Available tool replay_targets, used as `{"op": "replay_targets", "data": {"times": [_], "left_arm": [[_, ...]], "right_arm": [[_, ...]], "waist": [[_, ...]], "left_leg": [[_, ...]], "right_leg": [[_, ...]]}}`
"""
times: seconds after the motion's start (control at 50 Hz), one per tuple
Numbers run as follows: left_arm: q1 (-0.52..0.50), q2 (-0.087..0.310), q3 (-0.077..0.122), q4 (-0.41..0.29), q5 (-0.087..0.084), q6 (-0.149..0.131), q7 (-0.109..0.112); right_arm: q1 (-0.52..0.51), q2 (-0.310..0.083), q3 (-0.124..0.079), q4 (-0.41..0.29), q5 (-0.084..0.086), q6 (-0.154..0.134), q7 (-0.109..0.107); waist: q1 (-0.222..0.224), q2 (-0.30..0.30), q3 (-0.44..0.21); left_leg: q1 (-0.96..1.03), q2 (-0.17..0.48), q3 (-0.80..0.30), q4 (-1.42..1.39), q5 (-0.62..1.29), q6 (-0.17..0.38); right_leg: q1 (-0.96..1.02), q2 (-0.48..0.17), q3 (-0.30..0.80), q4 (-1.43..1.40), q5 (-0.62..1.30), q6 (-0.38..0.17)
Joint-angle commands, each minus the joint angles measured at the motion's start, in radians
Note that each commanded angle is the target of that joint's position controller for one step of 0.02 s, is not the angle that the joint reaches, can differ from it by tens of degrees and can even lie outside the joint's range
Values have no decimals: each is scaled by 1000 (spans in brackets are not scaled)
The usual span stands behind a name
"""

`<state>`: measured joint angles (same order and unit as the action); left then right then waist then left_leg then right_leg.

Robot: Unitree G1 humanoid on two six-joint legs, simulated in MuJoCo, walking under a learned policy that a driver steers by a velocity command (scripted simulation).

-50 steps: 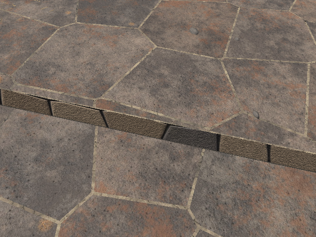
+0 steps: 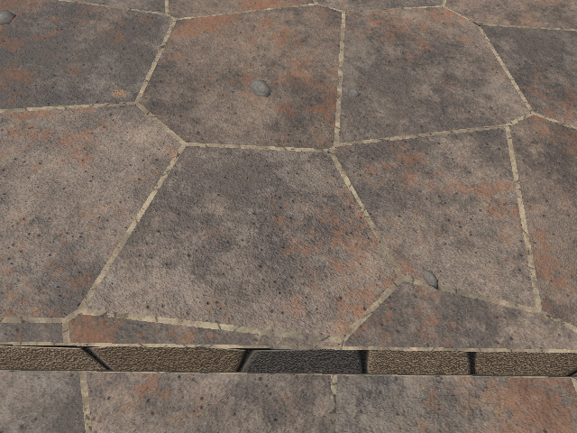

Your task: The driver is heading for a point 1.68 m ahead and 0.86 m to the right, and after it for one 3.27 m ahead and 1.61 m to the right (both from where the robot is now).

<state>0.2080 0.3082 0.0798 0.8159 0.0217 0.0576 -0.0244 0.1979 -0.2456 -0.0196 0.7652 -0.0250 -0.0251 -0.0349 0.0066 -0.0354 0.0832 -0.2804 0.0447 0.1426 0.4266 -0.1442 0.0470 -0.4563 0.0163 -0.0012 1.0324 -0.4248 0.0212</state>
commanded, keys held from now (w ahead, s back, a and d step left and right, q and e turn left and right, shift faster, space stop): e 0.84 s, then no key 0.16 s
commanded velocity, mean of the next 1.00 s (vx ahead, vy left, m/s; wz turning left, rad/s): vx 0.02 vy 0.00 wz -0.55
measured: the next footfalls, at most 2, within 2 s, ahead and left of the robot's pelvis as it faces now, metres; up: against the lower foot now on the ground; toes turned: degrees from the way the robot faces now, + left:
right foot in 0.20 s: +0.04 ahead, -0.13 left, +0.00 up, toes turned -11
left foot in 0.70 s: +0.12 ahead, +0.07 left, +0.00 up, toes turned -31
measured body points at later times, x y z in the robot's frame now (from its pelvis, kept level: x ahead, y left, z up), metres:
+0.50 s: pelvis +0.01 -0.04 +0.00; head +0.03 -0.08 +0.45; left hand +0.23 +0.20 -0.07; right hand +0.09 -0.37 -0.11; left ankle +0.08 +0.11 -0.68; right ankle +0.00 -0.12 -0.74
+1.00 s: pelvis +0.02 -0.03 +0.00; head +0.06 -0.04 +0.45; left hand +0.30 +0.13 -0.10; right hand -0.03 -0.33 -0.11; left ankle +0.08 +0.09 -0.74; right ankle -0.06 -0.15 -0.70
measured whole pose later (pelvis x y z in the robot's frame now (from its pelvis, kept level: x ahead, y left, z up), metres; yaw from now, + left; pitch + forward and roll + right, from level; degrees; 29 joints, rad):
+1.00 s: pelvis +0.02 -0.03 +0.00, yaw -34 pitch +1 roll +0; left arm 0.17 0.33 0.08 0.64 -0.01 0.06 0.01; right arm 0.14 -0.28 -0.06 0.77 0.00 0.01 -0.02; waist -0.02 -0.02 0.08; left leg -0.21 0.04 0.04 0.43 -0.23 -0.01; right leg -0.42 -0.01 0.05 0.85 -0.43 0.09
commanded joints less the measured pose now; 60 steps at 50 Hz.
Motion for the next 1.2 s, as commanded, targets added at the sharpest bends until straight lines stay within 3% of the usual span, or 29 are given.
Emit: {"op": "replay_targets", "data": {"times": [0.02, 0.08, 0.1, 0.18, 0.2, 0.22, 0.24, 0.26, 0.28, 0.32, 0.38, 0.46, 0.54, 0.62, 0.68, 0.7, 0.72, 0.74, 0.76, 0.78, 0.82, 0.9, 1.0, 1.06, 1.08, 1.1, 1.12, 1.14, 1.2], "left_arm": [[39, 34, 1, -59, 0, 16, -13], [-8, 41, -4, -87, -4, 20, -21], [-81, 65, 8, -137, -62, 21, 2], [-11, 83, 23, -139, -32, 28, 16], [34, 113, 37, -127, -28, 28, 24], [84, 200, 63, -125, -33, 28, 43], [81, 283, 77, -146, -11, 13, 49], [50, 221, 61, -161, 4, -20, 44], [-3, 202, 51, -166, 1, -44, 45], [-100, 159, 41, -187, -38, -58, 51], [-83, 150, 31, -193, -30, -51, 62], [-57, 180, 41, -199, -36, -41, 69], [-64, 194, 47, -212, -31, -34, 64], [-81, 190, 46, -228, -35, -26, 55], [-115, 179, 41, -245, -50, -13, 59], [-99, 152, 33, -250, -50, -12, 62], [-36, 92, 18, -246, -36, -14, 57], [-49, 146, 38, -275, -46, -23, 55], [-16, 221, 60, -252, -32, -29, 53], [-4, 232, 71, -230, -38, -24, 50], [7, 177, 61, -212, -37, -4, 51], [-78, 96, 28, -262, -43, -7, 42], [-69, 88, 12, -268, -32, -11, 33], [15, 92, 17, -228, -28, -10, 29], [24, 122, 21, -232, -24, -9, 36], [39, 205, 31, -252, -13, -5, 52], [14, 154, 11, -251, 15, -22, 41], [-22, 123, 2, -251, 18, -41, 32], [-91, 115, -2, -222, -5, -67, 35]], "right_arm": [[15, -147, -41, -35, -4, 0, 0], [15, -173, -53, -24, -10, 13, 12], [-68, -255, -83, -55, 19, 7, -3], [-92, -237, -89, -27, 42, 16, -13], [-48, -204, -84, -3, 40, 20, -9], [-26, -145, -70, -3, 17, 23, -1], [-122, -128, -61, -80, 0, 23, -10], [-178, -169, -75, -80, 1, 23, -12], [-151, -172, -81, -73, 20, 25, -7], [-112, -193, -93, -40, 9, 25, -20], [-98, -164, -90, -37, 14, 14, -14], [-149, -138, -78, -53, 21, 13, -8], [-167, -149, -78, -60, 27, 6, 2], [-151, -161, -81, -63, 35, -11, 17], [-70, -167, -87, -41, 37, -23, 29], [-41, -203, -98, -34, 28, -23, 28], [-48, -263, -107, -45, 12, -13, 19], [-54, -287, -111, -41, -20, -8, 23], [-92, -228, -97, -69, -10, -11, 20], [-129, -182, -84, -78, 0, -10, 14], [-152, -166, -77, -84, 22, -4, 6], [-72, -196, -82, -65, 14, 16, -5], [-80, -244, -93, -56, 34, 25, 17], [-78, -213, -75, -35, 55, 23, 23], [-22, -171, -58, -12, 40, 14, 29], [7, -93, -29, -32, -19, 3, 41], [-70, -128, -39, -53, 1, 7, 28], [-86, -186, -56, -45, 21, 16, 18], [-40, -187, -69, 1, 19, 37, 2]], "waist": [[-1, 192, -137], [-17, 201, -134], [-24, 187, -121], [23, 130, -156], [30, 79, -158], [22, -145, -147], [50, -319, -118], [71, -163, -143], [26, -140, -139], [-15, -62, -133], [-23, -65, -184], [5, -82, -171], [18, -109, -152], [17, -121, -174], [-34, -113, -188], [-32, -68, -204], [16, 155, -224], [18, 341, -163], [22, 230, -157], [33, 178, -147], [27, 151, -113], [-35, 192, -127], [-42, 224, -156], [9, 193, -148], [2, 118, -171], [-36, -163, -233], [7, -206, -222], [12, -137, -172], [-16, -118, -122]], "left_leg": [[111, 252, -134, -131, 280, 147], [81, 264, -107, -120, 171, 142], [77, 308, -154, -164, 109, 167], [72, 297, -95, -65, 76, 106], [12, 251, -45, 22, -6, 46], [-155, 135, 70, 276, -190, -55], [-392, -35, 12, 501, -515, -130], [-409, -24, -147, 672, -516, -128], [-423, -15, -183, 702, -423, -112], [-429, 0, -207, 666, -285, -112], [-352, -33, -202, 654, -200, -128], [-319, -52, -220, 450, -167, -145], [-225, -71, -235, 324, -193, -143], [-143, -88, -244, 209, -219, -123], [21, -82, -223, -54, -47, -89], [144, 3, -269, -104, 56, -57], [257, 211, -447, -111, 233, 29], [216, 346, -646, -127, 369, 204], [199, 365, -603, -119, 366, 238], [183, 300, -497, -103, 334, 197], [192, 225, -379, -91, 285, 152], [237, 204, -296, -103, 338, 180], [187, 221, -259, -78, 348, 176], [106, 189, -229, 0, 254, 105], [20, 151, -191, 57, 134, 29], [-134, 54, -96, 262, -264, -75], [-154, 21, -148, 356, -485, -111], [-155, 34, -171, 451, -483, -124], [-168, 39, -192, 508, -358, -145]], "right_leg": [[32, -36, -10, -96, 34, 5], [106, -33, -53, -218, 31, -12], [78, -67, -41, -242, 36, -4], [231, -46, -74, -477, 161, -53], [316, -37, -38, -554, 238, -89], [425, -194, 199, -671, 487, -167], [408, -396, 545, -735, 530, -376], [390, -373, 506, -746, 517, -396], [374, -333, 416, -742, 509, -347], [369, -268, 337, -715, 518, -258], [355, -221, 293, -691, 635, -253], [367, -197, 332, -684, 518, -247], [307, -189, 408, -681, 423, -255], [326, -180, 492, -638, 522, -250], [303, -126, 501, -574, 536, -195], [220, -82, 466, -519, 403, -148], [82, 32, 313, -310, 49, -89], [-114, 127, 169, -130, -232, -35], [-130, 49, 186, 52, -195, 1], [-129, 37, 174, 117, -130, 20], [-170, 20, 149, 167, -35, 59], [-141, -4, 75, 3, 0, 86], [83, -14, -1, -303, 15, 57], [300, 13, -32, -655, 270, -7], [438, -49, 58, -698, 414, -36], [576, -293, 327, -658, 786, -123], [408, -378, 402, -683, 724, -290], [359, -336, 366, -707, 635, -307], [322, -247, 260, -707, 581, -231]]}}
Keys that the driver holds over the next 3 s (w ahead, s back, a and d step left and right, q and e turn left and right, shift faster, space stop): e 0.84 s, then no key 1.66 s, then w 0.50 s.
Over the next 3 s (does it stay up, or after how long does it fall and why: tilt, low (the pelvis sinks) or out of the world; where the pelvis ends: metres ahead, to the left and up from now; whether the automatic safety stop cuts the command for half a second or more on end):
stays up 0.12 -0.10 0.00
